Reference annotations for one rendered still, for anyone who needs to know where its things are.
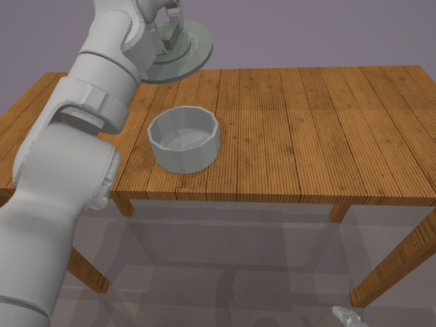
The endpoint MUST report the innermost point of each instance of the pot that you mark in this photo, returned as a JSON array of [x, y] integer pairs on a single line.
[[185, 139]]

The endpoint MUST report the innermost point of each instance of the left robot upper arm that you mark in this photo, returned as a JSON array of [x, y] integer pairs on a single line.
[[68, 172]]

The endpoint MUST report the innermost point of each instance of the right robot hand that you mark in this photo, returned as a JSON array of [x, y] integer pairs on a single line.
[[348, 318]]

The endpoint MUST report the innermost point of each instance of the left robot hand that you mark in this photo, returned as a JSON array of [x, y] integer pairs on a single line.
[[174, 12]]

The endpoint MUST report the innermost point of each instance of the robot left forearm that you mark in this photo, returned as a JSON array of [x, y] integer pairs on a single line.
[[96, 93]]

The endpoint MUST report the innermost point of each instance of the table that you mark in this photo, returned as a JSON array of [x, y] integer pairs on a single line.
[[310, 135]]

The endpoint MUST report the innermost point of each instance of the knob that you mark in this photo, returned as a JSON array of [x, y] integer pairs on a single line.
[[169, 33]]

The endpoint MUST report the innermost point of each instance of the lid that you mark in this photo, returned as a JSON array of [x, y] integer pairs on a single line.
[[191, 51]]

